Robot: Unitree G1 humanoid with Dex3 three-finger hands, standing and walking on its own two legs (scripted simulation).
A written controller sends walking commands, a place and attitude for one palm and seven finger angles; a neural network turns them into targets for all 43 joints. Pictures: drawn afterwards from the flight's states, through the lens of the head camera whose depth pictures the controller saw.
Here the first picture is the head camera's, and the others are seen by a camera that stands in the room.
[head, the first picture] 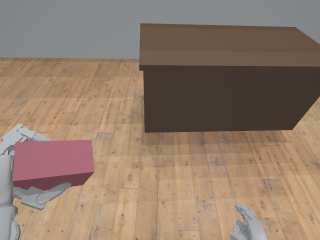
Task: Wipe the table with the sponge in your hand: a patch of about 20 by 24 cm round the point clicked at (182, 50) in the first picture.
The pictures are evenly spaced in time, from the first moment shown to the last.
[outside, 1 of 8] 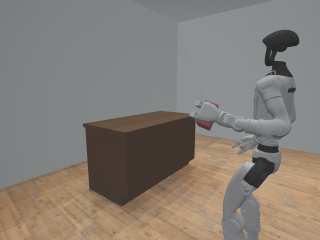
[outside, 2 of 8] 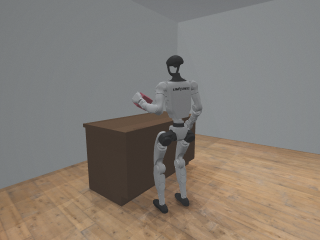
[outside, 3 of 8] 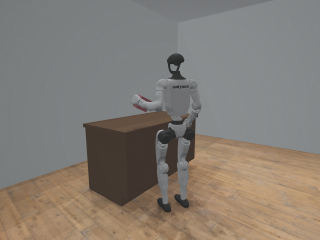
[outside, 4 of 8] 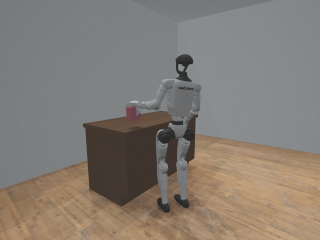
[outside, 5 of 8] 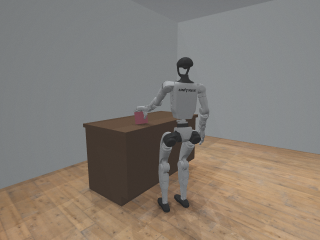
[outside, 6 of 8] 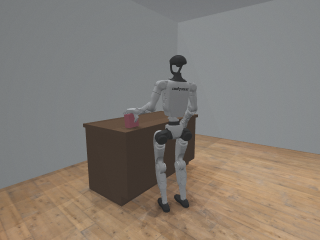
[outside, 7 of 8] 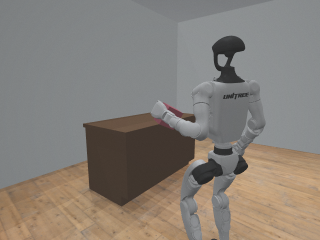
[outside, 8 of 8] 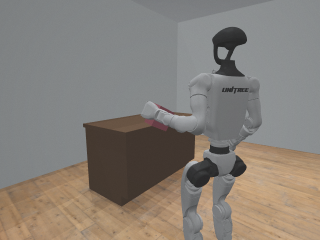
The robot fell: no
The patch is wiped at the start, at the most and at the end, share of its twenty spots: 0.00 0.95 0.95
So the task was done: yes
